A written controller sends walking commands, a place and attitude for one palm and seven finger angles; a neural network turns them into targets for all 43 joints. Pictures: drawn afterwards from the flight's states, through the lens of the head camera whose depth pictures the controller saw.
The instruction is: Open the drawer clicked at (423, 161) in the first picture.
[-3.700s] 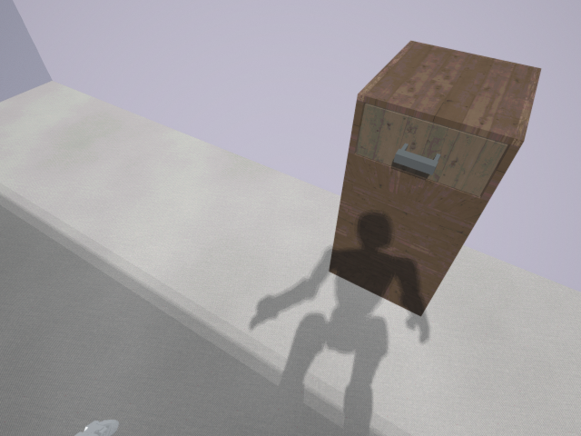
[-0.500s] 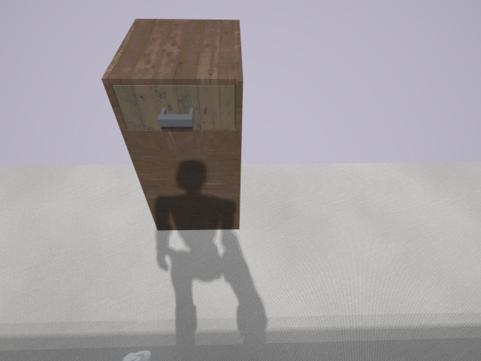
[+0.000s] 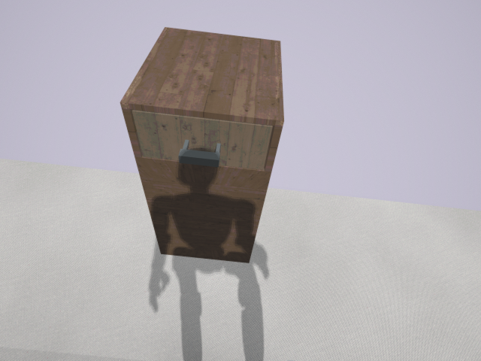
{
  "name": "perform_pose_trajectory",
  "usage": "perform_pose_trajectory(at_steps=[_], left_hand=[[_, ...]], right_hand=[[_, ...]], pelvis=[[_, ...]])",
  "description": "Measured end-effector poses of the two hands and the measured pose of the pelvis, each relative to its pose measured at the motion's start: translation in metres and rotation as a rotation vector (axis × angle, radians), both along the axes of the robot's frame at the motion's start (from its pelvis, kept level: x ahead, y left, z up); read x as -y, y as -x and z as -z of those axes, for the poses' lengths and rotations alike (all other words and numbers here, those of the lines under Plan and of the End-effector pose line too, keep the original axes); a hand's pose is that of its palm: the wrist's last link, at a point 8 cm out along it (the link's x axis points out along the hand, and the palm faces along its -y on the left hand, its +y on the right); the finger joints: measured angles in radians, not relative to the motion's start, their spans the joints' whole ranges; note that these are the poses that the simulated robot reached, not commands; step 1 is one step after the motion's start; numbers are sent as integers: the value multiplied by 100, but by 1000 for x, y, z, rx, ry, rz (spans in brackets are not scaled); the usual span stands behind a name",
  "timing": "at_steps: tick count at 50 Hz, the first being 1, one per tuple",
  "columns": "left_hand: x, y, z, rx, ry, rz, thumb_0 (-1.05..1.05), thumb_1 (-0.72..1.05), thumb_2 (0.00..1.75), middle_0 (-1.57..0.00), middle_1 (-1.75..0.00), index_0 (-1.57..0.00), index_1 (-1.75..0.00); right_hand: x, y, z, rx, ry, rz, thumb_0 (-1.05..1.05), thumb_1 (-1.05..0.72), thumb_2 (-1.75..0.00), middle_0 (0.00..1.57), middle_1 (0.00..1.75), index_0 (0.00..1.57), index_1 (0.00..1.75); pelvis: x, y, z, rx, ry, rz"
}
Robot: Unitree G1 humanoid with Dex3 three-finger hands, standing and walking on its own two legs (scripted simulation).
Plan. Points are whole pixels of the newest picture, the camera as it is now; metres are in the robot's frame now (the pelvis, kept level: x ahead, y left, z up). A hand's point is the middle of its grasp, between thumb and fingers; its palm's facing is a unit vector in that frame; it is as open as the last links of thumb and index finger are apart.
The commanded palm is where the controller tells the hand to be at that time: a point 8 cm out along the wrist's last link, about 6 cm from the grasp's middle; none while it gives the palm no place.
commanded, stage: come to a stop and stand still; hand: left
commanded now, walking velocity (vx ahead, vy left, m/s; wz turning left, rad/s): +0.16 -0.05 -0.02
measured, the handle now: (201, 151) +0.61 +0.15 -0.06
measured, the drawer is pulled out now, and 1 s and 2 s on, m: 0.00 0.00 0.00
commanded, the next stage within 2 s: look again from close up in 1.54 s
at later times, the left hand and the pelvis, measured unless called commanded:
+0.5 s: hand out of the picture +0.15 +0.14 -0.16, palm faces +0.08 -0.96 -0.26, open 7.3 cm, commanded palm none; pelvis +0.07 -0.04 -0.01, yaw +2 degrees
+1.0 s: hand out of the picture +0.01 +0.18 -0.17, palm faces +0.04 -0.98 -0.18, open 7.4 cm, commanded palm none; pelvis +0.04 -0.01 +0.01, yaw +1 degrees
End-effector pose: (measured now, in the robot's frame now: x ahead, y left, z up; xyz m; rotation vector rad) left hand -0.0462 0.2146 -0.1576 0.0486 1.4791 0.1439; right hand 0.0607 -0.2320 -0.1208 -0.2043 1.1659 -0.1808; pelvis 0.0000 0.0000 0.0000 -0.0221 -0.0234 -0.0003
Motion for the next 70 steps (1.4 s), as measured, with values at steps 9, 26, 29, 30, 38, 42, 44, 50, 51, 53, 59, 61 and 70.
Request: perform_pose_trajectory(at_steps=[9, 26, 29, 30, 38, 42, 44, 50, 51, 53, 59, 61, 70], left_hand=[[2, -114, -13, 132, -66, 34, 1, 93, 90, -20, -30, -19, -30], [24, -182, -27, 259, -160, 34, 0, 92, 90, -20, -30, -20, -30], [14, -173, -24, 277, -150, 26, 0, 91, 90, -20, -30, -20, -30], [9, -169, -22, 281, -144, 22, 0, 91, 90, -20, -30, -20, -30], [-25, -119, -5, 213, -88, -13, 0, 91, 90, -20, -30, -20, -30], [-29, -87, -12, 148, -73, -31, 0, 91, 90, -20, -30, -20, -30], [-28, -71, -13, 97, -69, -26, 0, 91, 90, -20, -30, -20, -30], [-12, -50, -16, -40, -63, 21, 1, 91, 90, -19, -30, -19, -30], [-7, -52, -16, -42, -65, 26, 1, 91, 90, -19, -30, -19, -30], [2, -60, -16, -27, -74, 34, 1, 91, 90, -19, -30, -19, -30], [30, -85, -20, 55, -104, 36, 2, 93, 90, -20, -30, -20, -30], [34, -88, -20, 71, -110, 28, 2, 94, 90, -20, -30, -20, -30], [52, -81, -17, 67, -100, 0, 2, 95, 90, -20, -30, -20, -30]], right_hand=[[0, 23, 10, -200, -60, 66, 0, -93, -90, 20, 30, 20, 30], [37, -34, 40, -229, -95, 30, 1, -91, -90, 20, 30, 20, 30], [39, -49, 31, -157, -61, 0, 1, -91, -90, 20, 30, 20, 30], [38, -52, 28, -132, -49, -9, 1, -91, -90, 20, 30, 20, 30], [7, -28, 3, -53, 5, -26, 1, -91, -90, 20, 30, 20, 30], [-9, -8, -1, -115, -11, -26, 1, -91, -90, 20, 30, 20, 30], [-11, 1, -1, -138, -17, -10, 1, -92, -90, 20, 30, 20, 30], [-7, 33, 9, -218, -46, 56, 1, -92, -90, 21, 30, 20, 30], [-5, 39, 11, -238, -54, 65, 1, -92, -90, 21, 30, 20, 30], [1, 52, 19, -280, -73, 80, 1, -91, -90, 21, 30, 20, 30], [15, 67, 32, -358, -114, 82, 1, -91, -90, 20, 30, 20, 30], [18, 63, 32, -356, -116, 75, 1, -91, -90, 20, 30, 20, 30], [25, 28, 32, -281, -120, 28, 1, -91, -90, 20, 30, 20, 30]], pelvis=[[15, -55, -6, -3, -32, -7], [40, -63, 5, -19, -46, -44], [33, -53, 6, -20, -43, -46], [29, -49, 6, -19, -40, -46], [3, -35, 3, -9, -12, -45], [-2, -37, -8, -29, -3, -44], [-2, -38, -9, -37, -10, -33], [8, -40, -8, -45, -30, -14], [11, -40, -7, -45, -34, -13], [19, -41, -3, -44, -47, -11], [37, -47, -1, -29, -27, -32], [42, -49, -1, -22, -25, -37], [57, -49, -2, -5, -29, -38]])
